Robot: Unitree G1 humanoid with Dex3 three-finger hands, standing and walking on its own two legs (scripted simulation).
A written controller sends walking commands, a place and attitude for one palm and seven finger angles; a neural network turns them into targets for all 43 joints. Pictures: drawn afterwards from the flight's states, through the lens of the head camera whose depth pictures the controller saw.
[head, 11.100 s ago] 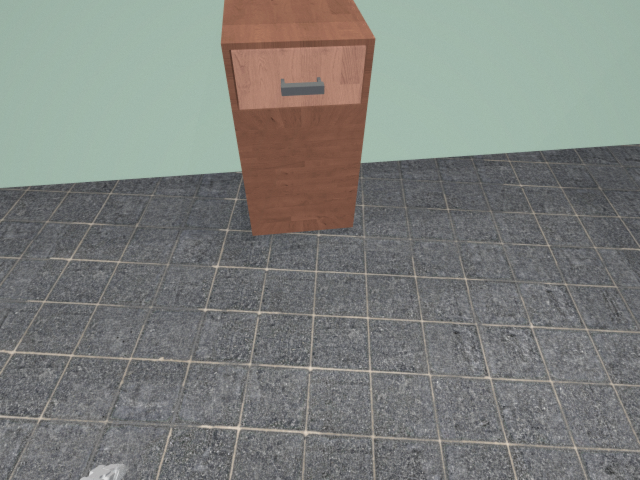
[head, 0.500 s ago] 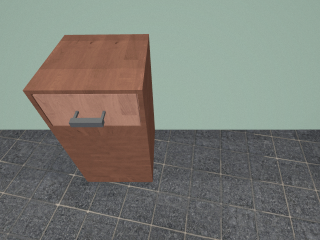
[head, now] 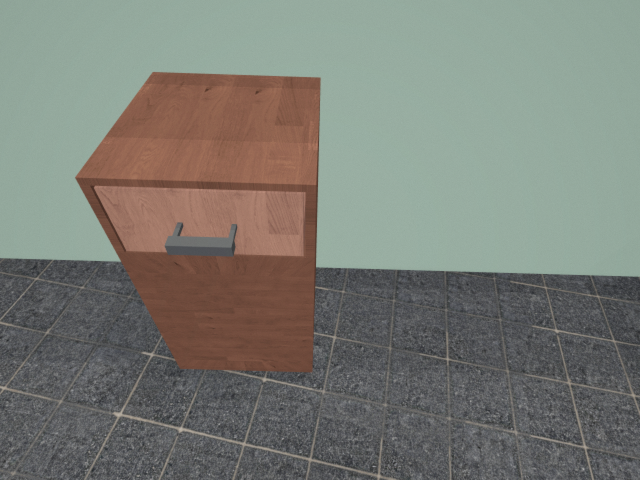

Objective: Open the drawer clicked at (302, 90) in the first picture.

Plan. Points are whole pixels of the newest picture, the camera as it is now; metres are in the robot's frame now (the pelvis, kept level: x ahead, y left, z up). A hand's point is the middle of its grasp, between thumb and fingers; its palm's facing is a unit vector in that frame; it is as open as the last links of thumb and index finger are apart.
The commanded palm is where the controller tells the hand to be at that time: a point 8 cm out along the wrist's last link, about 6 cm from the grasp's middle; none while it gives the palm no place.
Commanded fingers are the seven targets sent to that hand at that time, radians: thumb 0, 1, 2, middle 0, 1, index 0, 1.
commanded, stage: look again from close up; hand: left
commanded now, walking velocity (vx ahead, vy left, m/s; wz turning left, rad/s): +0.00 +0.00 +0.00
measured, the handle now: (203, 237) +0.56 +0.27 -0.09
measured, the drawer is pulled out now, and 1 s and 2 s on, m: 0.00 0.00 0.00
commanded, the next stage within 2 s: raise the hand with hooked fingers in 0.04 s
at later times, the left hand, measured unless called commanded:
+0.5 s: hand (174, 447) +0.17 +0.20 -0.06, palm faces -0.08 -0.22 -0.97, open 8.3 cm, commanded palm +0.14 +0.23 -0.02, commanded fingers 0.00 0.46 0.71 -0.23 -0.58 -0.23 -0.58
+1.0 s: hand (171, 394) +0.22 +0.21 -0.01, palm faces -0.05 -0.10 -0.99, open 11.2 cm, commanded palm +0.20 +0.21 +0.04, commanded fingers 0.00 -0.13 0.46 -0.27 -0.96 -0.27 -0.96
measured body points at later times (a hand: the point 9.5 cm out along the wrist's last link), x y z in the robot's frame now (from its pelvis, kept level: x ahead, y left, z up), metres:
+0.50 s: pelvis -0.02 +0.00 -0.03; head +0.00 -0.02 +0.42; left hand +0.17 +0.21 +0.00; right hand +0.19 -0.26 -0.09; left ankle -0.02 +0.09 -0.74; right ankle -0.01 -0.11 -0.74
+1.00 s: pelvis +0.00 -0.03 -0.02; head +0.05 -0.06 +0.42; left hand +0.22 +0.21 +0.04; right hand +0.18 -0.25 -0.14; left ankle -0.02 +0.09 -0.74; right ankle -0.01 -0.11 -0.74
